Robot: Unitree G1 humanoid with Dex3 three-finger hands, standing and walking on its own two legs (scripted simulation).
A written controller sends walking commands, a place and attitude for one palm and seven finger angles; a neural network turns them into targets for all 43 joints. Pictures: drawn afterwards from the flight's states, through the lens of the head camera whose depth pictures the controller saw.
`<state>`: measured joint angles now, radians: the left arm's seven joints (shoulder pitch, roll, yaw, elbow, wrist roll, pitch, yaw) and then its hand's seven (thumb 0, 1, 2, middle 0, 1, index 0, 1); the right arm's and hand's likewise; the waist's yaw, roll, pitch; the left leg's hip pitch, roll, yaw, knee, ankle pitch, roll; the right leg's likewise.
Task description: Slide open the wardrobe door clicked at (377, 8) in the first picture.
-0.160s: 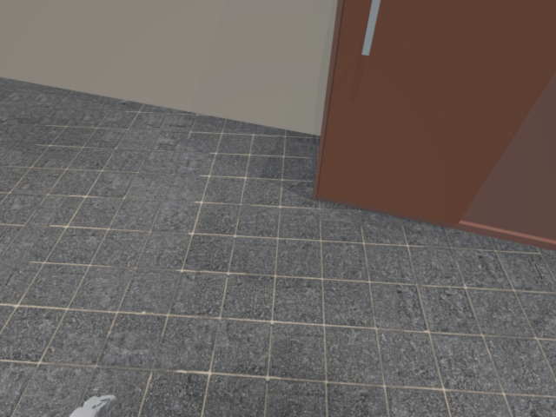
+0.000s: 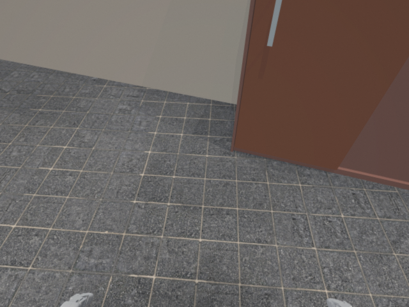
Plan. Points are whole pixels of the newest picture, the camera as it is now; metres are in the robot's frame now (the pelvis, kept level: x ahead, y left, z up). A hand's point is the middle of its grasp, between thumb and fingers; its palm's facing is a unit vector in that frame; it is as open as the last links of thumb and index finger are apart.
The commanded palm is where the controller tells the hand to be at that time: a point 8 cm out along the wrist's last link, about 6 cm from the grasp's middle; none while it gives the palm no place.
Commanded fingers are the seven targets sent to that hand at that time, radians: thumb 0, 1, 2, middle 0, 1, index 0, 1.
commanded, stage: stand and wait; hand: left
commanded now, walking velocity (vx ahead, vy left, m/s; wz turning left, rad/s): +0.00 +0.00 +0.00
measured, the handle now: (276, 14) +1.19 -0.22 +0.13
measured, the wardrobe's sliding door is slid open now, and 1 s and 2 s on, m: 0.00 0.00 0.00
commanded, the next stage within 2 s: look at it before walking up in 0.74 s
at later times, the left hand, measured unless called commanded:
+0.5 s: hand out of the picture +0.05 +0.24 -0.15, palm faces -0.02 -0.94 -0.34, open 7.4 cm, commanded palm none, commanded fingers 0.00 0.90 0.90 -0.20 -0.30 -0.20 -0.30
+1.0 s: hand out of the picture +0.05 +0.23 -0.15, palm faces -0.02 -0.94 -0.33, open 7.4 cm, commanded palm none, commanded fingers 0.00 0.90 0.90 -0.20 -0.30 -0.20 -0.30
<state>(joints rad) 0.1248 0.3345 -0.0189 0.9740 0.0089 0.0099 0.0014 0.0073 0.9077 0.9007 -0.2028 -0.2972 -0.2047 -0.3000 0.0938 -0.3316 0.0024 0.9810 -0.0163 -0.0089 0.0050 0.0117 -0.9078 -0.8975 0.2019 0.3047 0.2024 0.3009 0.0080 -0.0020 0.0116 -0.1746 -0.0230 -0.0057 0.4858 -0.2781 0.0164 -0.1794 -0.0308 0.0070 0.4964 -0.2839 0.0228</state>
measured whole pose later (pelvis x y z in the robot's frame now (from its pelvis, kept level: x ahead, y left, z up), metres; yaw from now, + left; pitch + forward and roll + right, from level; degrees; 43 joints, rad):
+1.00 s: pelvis -0.02 -0.01 +0.01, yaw +0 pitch -2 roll +0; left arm 0.14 0.34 -0.01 1.08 0.01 0.00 0.00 0.01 0.91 0.90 -0.20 -0.30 -0.20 -0.30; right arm 0.13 -0.34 0.00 1.11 -0.01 -0.01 0.01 0.01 -0.91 -0.90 0.20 0.30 0.20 0.30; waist 0.00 0.00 0.04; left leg -0.15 0.00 -0.02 0.38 -0.19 -0.01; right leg -0.16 -0.01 0.00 0.39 -0.20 0.00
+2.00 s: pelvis +0.09 -0.06 -0.01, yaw -11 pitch -1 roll +0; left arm 0.35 0.18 0.04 1.01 0.02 -0.05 -0.01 0.00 0.91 0.90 -0.20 -0.30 -0.20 -0.30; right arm 0.30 -0.22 -0.04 1.12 -0.02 0.00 0.01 0.01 -0.91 -0.90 0.20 0.30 0.20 0.30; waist 0.03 0.02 0.06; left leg -0.39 0.09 0.07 1.15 -0.40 -0.01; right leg -0.22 0.03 -0.07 0.58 -0.35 -0.06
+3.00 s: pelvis +0.43 -0.08 -0.03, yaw -39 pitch +0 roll -1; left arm 0.11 0.16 0.06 0.90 0.02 0.00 -0.01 0.01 0.91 0.90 -0.20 -0.30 -0.20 -0.30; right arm 0.37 -0.13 -0.05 1.06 -0.01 0.01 -0.01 0.01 -0.91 -0.90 0.20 0.30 0.20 0.30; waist -0.03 0.02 0.12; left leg -0.22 0.16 0.34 0.95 -0.53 -0.02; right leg -0.40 -0.01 -0.14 0.69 -0.28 -0.06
